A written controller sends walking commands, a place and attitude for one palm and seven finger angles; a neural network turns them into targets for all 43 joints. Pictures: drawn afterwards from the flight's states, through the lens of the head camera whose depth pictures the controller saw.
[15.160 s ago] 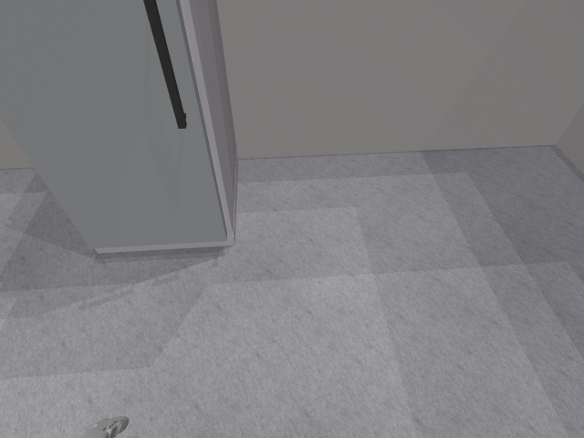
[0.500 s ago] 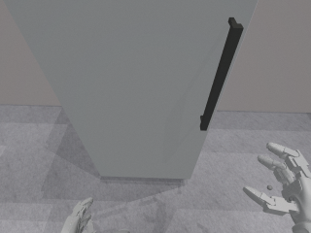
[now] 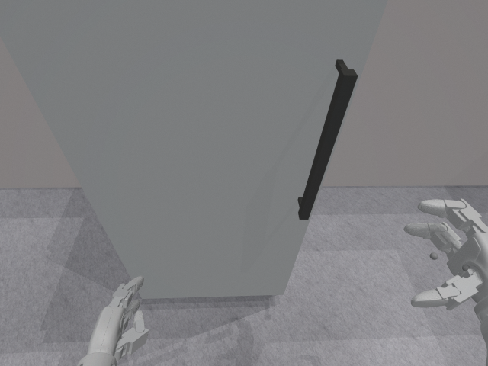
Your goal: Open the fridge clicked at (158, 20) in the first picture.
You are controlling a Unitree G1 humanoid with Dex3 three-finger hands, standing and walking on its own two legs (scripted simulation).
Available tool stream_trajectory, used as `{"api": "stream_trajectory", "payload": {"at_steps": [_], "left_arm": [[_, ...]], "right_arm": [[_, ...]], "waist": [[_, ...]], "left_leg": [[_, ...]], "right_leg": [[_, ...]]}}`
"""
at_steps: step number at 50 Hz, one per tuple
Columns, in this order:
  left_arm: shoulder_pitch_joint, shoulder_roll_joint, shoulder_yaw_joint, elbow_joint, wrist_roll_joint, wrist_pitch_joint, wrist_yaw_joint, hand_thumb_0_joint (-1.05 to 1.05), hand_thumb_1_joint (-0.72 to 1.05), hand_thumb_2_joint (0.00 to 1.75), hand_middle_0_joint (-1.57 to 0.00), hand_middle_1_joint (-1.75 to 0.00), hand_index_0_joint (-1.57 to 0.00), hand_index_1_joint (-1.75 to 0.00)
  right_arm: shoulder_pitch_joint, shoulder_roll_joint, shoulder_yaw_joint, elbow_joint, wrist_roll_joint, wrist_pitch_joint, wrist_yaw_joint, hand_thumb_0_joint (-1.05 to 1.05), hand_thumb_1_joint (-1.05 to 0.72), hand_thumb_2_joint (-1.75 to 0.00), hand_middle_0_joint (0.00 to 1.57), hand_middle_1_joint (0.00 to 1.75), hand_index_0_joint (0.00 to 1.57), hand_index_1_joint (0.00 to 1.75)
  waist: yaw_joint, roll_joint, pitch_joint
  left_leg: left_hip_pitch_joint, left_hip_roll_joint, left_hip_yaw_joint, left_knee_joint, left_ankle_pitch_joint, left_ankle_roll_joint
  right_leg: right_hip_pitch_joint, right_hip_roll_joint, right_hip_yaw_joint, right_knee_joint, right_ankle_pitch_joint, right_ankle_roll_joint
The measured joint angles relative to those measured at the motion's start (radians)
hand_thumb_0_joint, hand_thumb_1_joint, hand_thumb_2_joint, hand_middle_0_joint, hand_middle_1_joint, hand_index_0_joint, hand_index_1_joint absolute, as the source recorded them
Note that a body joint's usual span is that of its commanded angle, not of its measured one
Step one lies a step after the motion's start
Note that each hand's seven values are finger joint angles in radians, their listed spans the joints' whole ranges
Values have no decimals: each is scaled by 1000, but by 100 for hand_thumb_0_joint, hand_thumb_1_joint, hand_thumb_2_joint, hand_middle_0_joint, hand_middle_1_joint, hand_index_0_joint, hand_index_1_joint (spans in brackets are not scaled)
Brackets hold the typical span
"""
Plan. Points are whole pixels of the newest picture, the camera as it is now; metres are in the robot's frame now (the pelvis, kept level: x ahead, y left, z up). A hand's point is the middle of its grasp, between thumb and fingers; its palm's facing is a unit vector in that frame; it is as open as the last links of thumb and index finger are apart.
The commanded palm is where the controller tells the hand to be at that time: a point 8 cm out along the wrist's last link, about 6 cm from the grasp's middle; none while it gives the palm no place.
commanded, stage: raise the hand to about handle height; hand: right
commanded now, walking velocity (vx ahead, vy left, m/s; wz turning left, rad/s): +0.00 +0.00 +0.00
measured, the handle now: (318, 154) +0.48 -0.13 +0.10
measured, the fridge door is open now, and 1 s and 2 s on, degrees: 0 0 0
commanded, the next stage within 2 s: move the hooked fingers beside the handle in 0.70 s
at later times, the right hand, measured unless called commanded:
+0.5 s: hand (437, 230) +0.28 -0.26 +0.15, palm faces +0.03 +1.00 -0.05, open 14.0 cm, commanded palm +0.25 -0.30 +0.15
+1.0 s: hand (434, 224) +0.29 -0.26 +0.14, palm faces +0.03 +1.00 -0.05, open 14.0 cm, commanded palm +0.26 -0.30 +0.15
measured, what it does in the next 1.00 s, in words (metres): stands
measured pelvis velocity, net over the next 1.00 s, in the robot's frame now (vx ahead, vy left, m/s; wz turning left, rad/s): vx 0.00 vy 0.01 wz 0.01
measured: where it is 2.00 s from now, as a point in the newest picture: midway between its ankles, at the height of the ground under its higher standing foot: outside the picture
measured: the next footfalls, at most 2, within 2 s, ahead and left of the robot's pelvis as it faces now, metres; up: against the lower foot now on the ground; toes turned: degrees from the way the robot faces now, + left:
none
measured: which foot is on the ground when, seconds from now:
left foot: down 0.00-1.00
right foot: down 0.00-1.00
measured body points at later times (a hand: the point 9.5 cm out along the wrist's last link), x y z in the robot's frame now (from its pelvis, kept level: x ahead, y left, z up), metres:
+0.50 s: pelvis +0.00 +0.01 +0.01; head +0.00 +0.02 +0.46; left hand +0.16 +0.26 -0.06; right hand +0.27 -0.31 +0.15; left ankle +0.02 +0.12 -0.72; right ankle -0.02 -0.10 -0.72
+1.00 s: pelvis +0.00 +0.01 +0.01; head -0.01 +0.02 +0.46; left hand +0.17 +0.24 -0.06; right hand +0.28 -0.31 +0.15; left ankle +0.02 +0.12 -0.72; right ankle -0.02 -0.10 -0.72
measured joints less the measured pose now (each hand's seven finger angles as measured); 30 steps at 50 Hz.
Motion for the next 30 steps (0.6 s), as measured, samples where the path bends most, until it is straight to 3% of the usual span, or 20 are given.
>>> {"api": "stream_trajectory", "payload": {"at_steps": [3, 9, 15, 19, 24, 30], "left_arm": [[3, -4, -2, 9, 4, 4, 6, 1, 90, 90, -20, -30, -21, -30], [23, -8, -7, 42, 1, 8, 14, 1, 90, 90, -20, -30, -21, -30], [29, 16, 2, 39, -12, 27, 12, 1, 90, 90, -20, -30, -21, -30], [30, 29, 16, 27, -9, 30, 3, 1, 90, 90, -20, -30, -21, -30], [39, 20, 22, 29, -2, 20, 3, 1, 90, 90, -20, -30, -20, -30], [39, 12, 16, 34, -8, 11, 14, 1, 90, 90, -20, -30, -20, -30]], "right_arm": [[-17, -5, -9, -4, -6, 8, 10, -1, 48, -31, 30, 119, 30, 118], [-96, -37, -75, 29, 18, -32, 21, -1, 49, -30, 30, 120, 30, 119], [-172, -90, -85, 151, 14, 49, 65, -1, 50, -30, 30, 120, 30, 120], [-133, -67, -67, 127, 7, 65, 74, -1, 50, -30, 30, 120, 30, 120], [-87, -19, -81, 57, 11, 5, 36, -1, 50, -30, 30, 120, 30, 120], [-117, -30, -86, 76, -9, 5, 8, -1, 50, -30, 30, 120, 30, 120]], "waist": [[-2, 0, 15], [1, 7, 15], [16, -4, 15], [26, -4, 22], [23, 14, 22], [12, 10, 27]], "left_leg": [[18, -3, 0, -18, 8, 3], [61, -11, 3, -55, 19, 10], [57, -10, -2, -68, 31, 12], [42, -10, -14, -63, 35, 11], [53, -16, -20, -68, 36, 13], [80, -15, -12, -84, 41, 14]], "right_leg": [[20, -2, 0, -21, 10, 3], [64, -8, 2, -62, 24, 12], [67, -5, -3, -84, 40, 13], [60, -5, -15, -88, 45, 11], [75, -10, -22, -95, 44, 13], [95, -9, -14, -104, 49, 14]]}}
